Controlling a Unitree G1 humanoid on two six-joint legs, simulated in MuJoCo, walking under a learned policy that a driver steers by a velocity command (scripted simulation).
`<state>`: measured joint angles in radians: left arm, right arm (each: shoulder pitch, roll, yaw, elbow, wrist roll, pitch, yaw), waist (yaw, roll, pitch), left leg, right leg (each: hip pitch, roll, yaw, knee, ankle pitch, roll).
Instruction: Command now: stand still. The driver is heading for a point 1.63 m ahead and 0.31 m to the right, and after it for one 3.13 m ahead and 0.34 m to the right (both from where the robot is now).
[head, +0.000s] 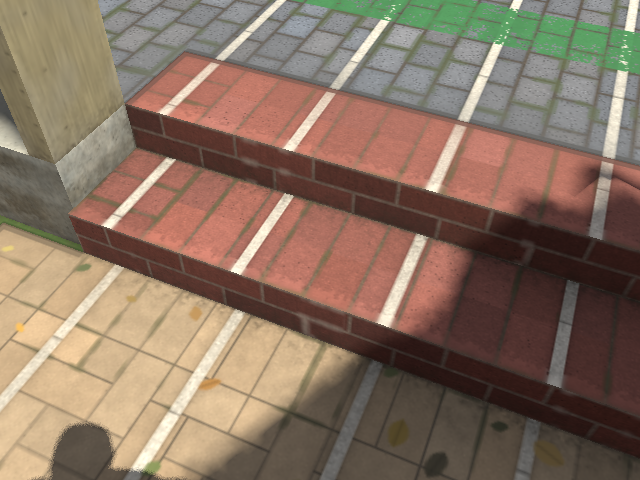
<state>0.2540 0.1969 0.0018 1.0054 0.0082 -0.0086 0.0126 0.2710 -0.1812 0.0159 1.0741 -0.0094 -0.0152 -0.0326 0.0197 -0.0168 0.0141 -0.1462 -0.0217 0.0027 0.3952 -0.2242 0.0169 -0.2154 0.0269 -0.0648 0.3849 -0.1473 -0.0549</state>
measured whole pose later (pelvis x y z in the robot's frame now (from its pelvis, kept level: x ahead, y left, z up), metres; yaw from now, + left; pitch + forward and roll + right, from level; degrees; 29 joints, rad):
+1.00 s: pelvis +0.27 -0.05 -0.01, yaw -1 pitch +1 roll +0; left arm 0.50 0.13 0.01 1.12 0.01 -0.11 0.01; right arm 0.00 -0.19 -0.03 0.94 -0.02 -0.04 0.03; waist 0.06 0.02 0.05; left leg -0.60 0.04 0.10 0.64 -0.06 0.06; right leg 0.14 0.07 -0.07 0.16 -0.32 -0.07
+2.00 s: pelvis +0.86 -0.18 +0.10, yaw -22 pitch +2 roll +0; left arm 0.30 0.21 0.05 1.02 0.03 -0.06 -0.01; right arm 0.08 -0.16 -0.01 0.69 -0.05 -0.06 -0.01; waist -0.01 0.00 0.02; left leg -0.93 0.05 -0.08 1.90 -0.21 0.10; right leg -0.49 0.15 -0.08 0.80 -0.36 -0.16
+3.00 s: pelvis +1.51 -0.34 +0.29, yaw +0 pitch +3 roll -1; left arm 0.28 0.24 0.04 0.74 0.03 -0.09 0.00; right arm 0.32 -0.25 -0.05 0.73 -0.03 -0.05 0.01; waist -0.01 0.03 -0.02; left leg -0.46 -0.06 -0.07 1.23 -0.35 0.04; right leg -0.31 0.06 -0.06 0.44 -0.18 -0.08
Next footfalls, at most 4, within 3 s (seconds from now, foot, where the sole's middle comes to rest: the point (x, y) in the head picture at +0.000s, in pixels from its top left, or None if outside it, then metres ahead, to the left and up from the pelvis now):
0.60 right None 0.16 -0.12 -0.78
1.08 left None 0.51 0.03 -0.78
1.76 right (435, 293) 0.92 -0.22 -0.63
2.34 left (433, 150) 1.26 -0.23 -0.48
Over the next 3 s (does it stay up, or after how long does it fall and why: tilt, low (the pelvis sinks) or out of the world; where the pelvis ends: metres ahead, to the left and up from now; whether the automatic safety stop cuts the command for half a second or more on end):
stays up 1.51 -0.34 0.29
